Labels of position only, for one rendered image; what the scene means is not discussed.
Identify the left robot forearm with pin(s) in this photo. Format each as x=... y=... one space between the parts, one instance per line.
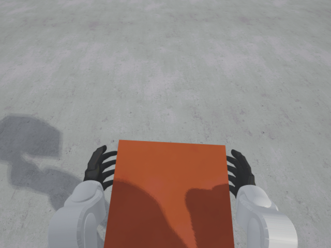
x=75 y=224

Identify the carton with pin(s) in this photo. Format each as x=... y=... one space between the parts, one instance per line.
x=170 y=195

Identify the right robot hand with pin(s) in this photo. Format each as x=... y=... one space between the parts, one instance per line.
x=241 y=171

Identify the left robot hand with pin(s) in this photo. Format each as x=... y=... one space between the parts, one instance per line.
x=96 y=167

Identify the right robot forearm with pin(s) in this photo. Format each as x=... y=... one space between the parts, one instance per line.
x=264 y=225

